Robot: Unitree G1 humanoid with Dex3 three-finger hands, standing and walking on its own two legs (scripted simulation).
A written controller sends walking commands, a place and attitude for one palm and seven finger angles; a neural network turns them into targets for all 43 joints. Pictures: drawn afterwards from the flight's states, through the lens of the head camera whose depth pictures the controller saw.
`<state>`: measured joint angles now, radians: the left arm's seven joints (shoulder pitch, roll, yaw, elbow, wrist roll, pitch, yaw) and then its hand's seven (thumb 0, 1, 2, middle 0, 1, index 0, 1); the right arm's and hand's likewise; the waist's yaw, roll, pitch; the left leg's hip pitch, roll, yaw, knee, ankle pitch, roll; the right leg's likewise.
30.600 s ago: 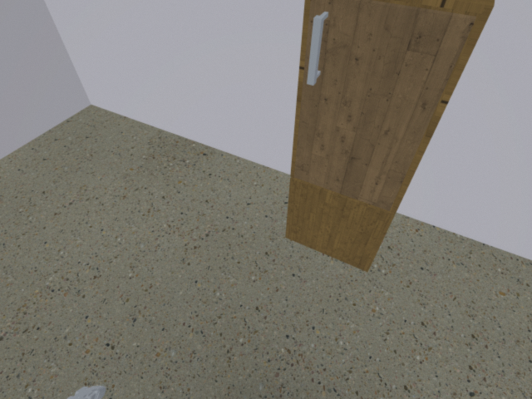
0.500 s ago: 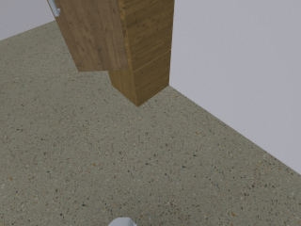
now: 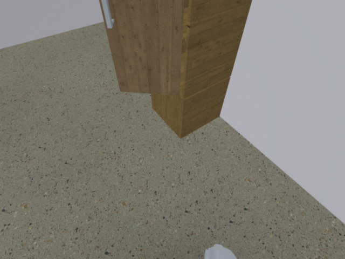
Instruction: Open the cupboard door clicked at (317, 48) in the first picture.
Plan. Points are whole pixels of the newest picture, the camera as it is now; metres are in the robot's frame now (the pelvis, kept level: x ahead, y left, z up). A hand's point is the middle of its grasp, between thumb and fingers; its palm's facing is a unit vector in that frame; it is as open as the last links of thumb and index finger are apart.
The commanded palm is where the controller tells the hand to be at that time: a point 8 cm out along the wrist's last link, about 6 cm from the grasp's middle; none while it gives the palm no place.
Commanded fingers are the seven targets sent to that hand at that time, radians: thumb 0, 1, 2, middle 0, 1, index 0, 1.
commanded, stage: take the last steps up to it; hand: left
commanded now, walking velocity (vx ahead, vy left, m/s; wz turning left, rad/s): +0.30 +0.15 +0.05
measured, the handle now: (107, 5) +0.98 +0.34 +0.13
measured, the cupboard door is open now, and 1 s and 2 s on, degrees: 49 49 49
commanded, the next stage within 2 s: come to a stop and stand still in 0.78 s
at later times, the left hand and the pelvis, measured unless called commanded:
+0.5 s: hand (105, 236) +0.20 +0.20 -0.16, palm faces +0.12 -0.96 -0.24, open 7.1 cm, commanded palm none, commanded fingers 0.00 0.90 0.90 -0.20 -0.30 -0.20 -0.30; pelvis +0.20 +0.01 +0.01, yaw +3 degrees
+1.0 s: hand (97, 154) +0.46 +0.30 -0.17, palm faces +0.05 -0.97 -0.23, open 7.3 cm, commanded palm none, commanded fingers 0.00 0.90 0.90 -0.20 -0.30 -0.20 -0.30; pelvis +0.38 +0.11 -0.01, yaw +1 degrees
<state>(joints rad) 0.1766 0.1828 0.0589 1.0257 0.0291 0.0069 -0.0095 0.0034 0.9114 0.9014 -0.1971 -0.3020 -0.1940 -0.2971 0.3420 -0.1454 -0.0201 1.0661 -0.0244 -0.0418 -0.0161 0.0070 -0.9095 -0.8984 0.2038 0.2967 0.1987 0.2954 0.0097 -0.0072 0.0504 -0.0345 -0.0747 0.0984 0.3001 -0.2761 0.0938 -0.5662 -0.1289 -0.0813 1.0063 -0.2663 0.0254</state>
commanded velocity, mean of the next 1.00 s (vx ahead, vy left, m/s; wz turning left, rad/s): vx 0.17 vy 0.09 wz -0.01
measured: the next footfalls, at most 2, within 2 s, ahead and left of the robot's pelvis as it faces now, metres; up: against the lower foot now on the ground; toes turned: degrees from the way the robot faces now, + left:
right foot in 0.20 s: +0.20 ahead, -0.11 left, +0.00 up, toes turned -9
left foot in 0.66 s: +0.43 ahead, +0.22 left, +0.00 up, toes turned +7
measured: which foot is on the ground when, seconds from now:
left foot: down 0.00-0.22, up 0.24-0.64, down 0.66-1.00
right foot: up 0.00-0.18, down 0.20-0.66, up 0.68-1.00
